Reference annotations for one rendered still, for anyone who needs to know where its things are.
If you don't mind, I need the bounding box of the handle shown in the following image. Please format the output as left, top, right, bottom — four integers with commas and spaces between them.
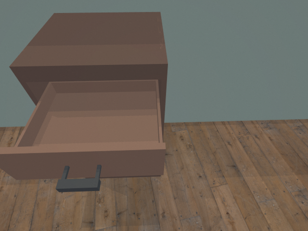
56, 165, 102, 192

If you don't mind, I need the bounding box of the cabinet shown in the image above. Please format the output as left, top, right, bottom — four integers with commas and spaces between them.
9, 12, 168, 179

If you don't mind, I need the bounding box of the drawer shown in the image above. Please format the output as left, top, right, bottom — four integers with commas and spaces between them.
0, 79, 166, 180

